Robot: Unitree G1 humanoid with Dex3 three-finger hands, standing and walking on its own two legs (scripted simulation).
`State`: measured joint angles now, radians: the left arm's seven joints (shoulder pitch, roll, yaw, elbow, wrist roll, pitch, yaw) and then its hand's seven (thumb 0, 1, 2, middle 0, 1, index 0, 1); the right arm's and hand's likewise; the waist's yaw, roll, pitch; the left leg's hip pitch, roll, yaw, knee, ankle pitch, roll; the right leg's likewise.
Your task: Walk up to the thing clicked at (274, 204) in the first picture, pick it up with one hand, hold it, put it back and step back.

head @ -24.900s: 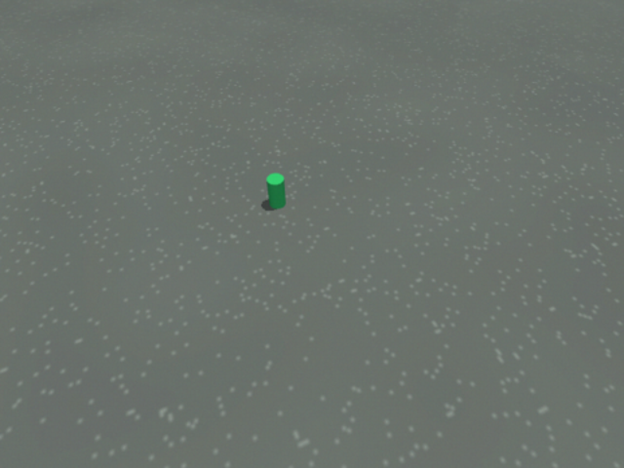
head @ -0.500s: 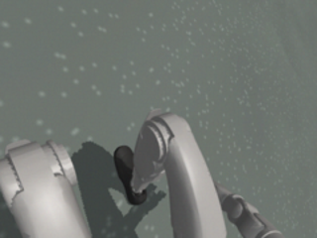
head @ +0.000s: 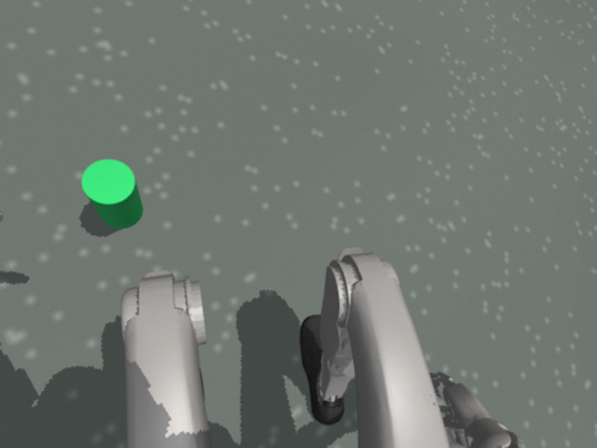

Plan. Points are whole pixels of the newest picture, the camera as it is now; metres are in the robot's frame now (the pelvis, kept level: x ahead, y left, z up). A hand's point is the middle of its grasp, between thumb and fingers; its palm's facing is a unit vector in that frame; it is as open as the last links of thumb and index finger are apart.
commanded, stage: home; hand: left
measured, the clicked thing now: (116, 197) +0.48 +0.24 -0.28
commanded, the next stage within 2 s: none
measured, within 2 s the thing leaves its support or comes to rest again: neither
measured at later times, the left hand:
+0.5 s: hand out of the picture +0.31 +0.28 +0.11, palm faces +0.21 -0.87 -0.44, open 17.5 cm
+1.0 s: hand out of the picture +0.25 +0.19 +0.30, palm faces +0.25 -0.92 -0.31, open 17.5 cm
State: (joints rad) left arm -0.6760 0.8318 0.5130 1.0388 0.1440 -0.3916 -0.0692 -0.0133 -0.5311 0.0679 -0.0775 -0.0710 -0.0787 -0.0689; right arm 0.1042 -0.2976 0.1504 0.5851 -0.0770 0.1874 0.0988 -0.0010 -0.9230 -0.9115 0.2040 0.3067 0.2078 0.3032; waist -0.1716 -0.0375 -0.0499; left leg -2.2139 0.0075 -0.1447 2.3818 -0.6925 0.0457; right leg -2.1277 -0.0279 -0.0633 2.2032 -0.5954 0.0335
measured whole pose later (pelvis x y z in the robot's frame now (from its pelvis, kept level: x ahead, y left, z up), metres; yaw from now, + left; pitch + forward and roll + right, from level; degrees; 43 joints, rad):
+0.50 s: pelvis +0.04 -0.02 +0.21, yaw +7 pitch +29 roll -4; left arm -0.06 0.41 0.21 0.44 0.04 0.03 0.09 -0.01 -0.56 0.05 -0.06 -0.05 -0.06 -0.05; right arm 0.10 -0.24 0.01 0.50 0.05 0.08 -0.09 0.01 -0.90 -0.91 0.20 0.31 0.21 0.30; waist -0.06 0.00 -0.18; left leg -1.51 0.04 -0.06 1.66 -0.65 -0.02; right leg -1.51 -0.04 -0.04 1.58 -0.57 0.03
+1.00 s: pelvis +0.10 -0.02 +0.36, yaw +8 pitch +11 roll -2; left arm 0.44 0.22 -0.01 0.01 -0.03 0.28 0.18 -0.01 -0.55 0.05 -0.06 -0.05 -0.06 -0.05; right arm 0.30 -0.21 0.02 0.49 0.04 -0.03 -0.19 0.01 -0.90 -0.91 0.20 0.31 0.21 0.30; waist -0.05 0.04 -0.17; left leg -0.72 0.06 -0.03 1.04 -0.52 -0.02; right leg -0.71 -0.02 -0.05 0.97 -0.46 0.02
